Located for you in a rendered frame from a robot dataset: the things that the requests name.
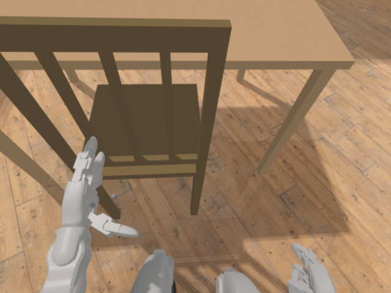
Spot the robot right shin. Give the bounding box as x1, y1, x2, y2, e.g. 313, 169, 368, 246
224, 268, 236, 273

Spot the right robot hand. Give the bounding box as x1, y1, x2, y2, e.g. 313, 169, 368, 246
288, 242, 336, 293

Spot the left robot hand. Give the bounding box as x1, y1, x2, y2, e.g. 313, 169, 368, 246
62, 136, 139, 238

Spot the table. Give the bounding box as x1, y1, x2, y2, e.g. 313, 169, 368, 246
0, 0, 355, 183

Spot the chair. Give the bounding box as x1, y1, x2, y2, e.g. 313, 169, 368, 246
0, 16, 232, 219

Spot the robot right thigh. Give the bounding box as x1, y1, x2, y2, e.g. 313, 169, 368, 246
216, 272, 260, 293

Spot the robot left forearm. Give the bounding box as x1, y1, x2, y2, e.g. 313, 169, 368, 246
40, 225, 92, 293

